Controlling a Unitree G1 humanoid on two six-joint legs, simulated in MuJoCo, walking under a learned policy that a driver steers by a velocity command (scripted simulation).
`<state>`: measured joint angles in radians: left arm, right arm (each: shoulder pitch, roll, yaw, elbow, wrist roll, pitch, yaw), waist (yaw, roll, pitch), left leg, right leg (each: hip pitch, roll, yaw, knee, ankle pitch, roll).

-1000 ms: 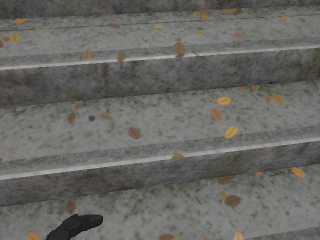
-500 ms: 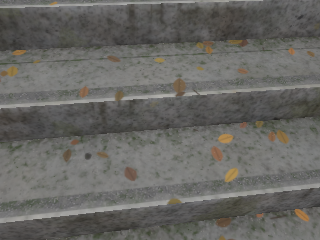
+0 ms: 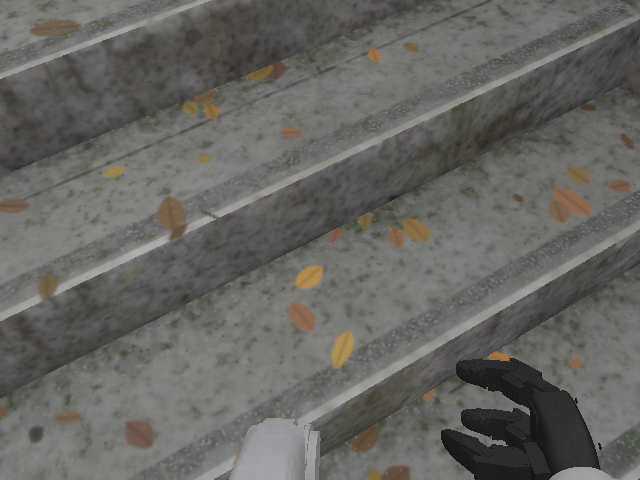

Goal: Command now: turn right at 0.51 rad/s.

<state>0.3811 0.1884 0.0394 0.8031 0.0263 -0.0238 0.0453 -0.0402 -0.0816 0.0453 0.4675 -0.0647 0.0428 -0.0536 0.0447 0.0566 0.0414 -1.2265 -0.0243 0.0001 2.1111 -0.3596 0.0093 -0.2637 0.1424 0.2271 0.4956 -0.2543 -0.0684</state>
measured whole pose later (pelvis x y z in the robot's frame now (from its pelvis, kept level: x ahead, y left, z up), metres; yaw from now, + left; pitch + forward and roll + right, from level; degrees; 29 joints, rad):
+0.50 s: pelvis +0.12 +0.03 +0.15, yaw +8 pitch +3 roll +0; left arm 0.10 0.13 -0.02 0.52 0.05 -0.02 -0.02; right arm 0.43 -0.20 -0.06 0.85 -0.03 -0.04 -0.05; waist -0.04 -0.02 -0.05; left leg -0.35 -0.16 -0.14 0.69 -0.55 0.22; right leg -0.85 -0.02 0.07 1.33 -0.38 0.02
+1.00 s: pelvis +0.30 +0.09 +0.17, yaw +35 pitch +4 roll +0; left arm 0.49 0.23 0.04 0.90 0.05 -0.11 0.03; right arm -0.15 -0.20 -0.04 0.44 -0.04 0.04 -0.02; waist 0.09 0.04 0.04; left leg -1.25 0.02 -0.05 2.01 -0.60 0.08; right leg 0.03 -0.12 -0.27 0.29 -0.35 0.08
